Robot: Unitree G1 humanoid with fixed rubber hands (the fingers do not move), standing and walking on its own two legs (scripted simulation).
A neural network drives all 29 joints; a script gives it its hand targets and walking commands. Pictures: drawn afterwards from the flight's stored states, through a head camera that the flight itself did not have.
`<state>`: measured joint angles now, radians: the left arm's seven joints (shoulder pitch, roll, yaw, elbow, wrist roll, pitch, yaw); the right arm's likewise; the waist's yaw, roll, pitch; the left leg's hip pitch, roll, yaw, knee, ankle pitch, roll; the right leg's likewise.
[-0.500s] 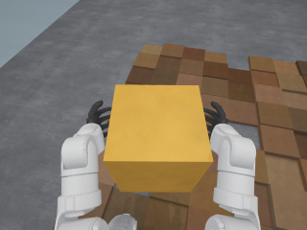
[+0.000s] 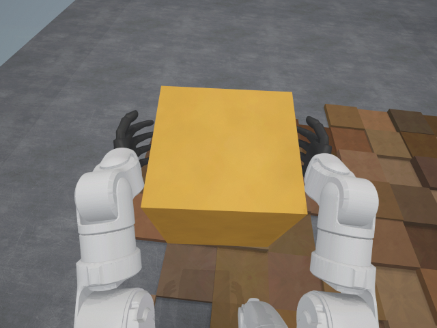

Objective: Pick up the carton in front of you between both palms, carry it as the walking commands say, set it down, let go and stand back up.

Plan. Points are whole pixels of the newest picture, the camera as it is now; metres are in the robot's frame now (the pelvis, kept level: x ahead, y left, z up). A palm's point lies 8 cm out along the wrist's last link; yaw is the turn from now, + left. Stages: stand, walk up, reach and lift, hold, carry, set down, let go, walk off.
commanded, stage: carry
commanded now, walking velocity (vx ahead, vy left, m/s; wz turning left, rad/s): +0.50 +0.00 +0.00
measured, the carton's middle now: (221, 177) +0.36 -0.02 +0.08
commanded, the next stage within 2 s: none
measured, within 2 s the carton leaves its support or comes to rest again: neither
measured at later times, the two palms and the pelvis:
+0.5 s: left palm (136, 66) +0.63 +0.16 +0.13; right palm (265, 65) +0.65 -0.14 +0.13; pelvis +0.30 -0.01 +0.02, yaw +2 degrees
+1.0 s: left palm out of the picture +0.96 +0.18 +0.16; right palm (244, 0) +0.97 -0.12 +0.16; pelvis +0.63 +0.02 +0.00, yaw +2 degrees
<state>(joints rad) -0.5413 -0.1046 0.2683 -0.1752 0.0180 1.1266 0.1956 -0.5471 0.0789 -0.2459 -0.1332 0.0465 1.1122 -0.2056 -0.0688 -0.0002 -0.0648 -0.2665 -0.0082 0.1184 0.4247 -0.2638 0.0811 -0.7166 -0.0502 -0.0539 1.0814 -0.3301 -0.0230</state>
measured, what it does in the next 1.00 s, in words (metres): walks ahead: right foot, then left foot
